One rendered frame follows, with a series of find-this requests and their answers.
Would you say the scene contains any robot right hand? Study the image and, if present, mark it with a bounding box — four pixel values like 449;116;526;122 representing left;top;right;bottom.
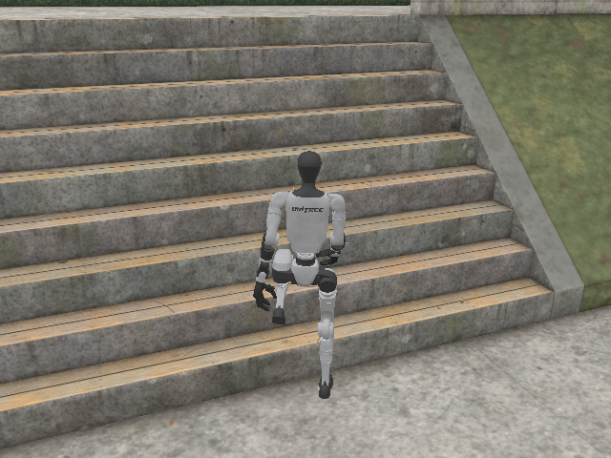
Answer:
316;249;339;265

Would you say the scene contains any robot left hand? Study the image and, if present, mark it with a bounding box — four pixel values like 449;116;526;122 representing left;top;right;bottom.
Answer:
253;281;277;311

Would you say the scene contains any left robot forearm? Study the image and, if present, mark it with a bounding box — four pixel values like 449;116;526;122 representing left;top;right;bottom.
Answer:
256;231;275;283

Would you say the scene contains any right robot thigh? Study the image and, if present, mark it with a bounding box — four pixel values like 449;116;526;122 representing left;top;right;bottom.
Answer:
317;268;337;340

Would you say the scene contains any robot right upper arm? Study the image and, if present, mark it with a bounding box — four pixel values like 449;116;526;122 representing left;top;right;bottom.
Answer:
328;193;346;245

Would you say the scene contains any robot left upper arm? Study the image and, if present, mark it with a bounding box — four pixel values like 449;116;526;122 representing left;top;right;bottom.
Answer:
264;192;288;246

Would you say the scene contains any right robot forearm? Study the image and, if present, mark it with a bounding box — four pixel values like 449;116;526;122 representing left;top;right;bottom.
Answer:
329;233;346;257

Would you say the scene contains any humanoid robot head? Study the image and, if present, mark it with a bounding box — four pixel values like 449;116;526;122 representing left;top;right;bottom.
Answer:
292;151;325;198

